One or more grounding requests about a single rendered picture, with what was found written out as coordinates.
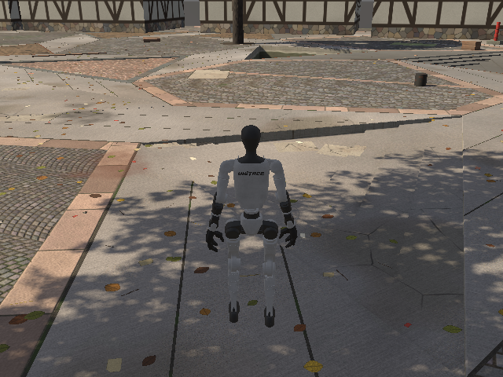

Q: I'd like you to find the robot left upper arm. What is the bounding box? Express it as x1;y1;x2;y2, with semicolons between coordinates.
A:
215;159;235;203

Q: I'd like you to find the right robot forearm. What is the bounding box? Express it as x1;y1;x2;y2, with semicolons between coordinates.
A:
280;190;296;229

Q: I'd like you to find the robot right hand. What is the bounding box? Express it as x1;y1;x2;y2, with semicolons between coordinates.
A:
279;226;298;248

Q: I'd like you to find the robot right upper arm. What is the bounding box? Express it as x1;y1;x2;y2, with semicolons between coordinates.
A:
267;159;288;203

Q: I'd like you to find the robot left thigh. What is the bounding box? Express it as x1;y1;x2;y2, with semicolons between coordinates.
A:
225;218;240;272

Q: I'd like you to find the right robot foot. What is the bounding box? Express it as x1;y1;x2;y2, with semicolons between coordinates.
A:
264;307;275;328

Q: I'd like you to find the left robot forearm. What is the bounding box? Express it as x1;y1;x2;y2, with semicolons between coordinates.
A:
207;192;223;232

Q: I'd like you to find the robot left hand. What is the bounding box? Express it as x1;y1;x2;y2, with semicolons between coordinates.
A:
206;229;224;252

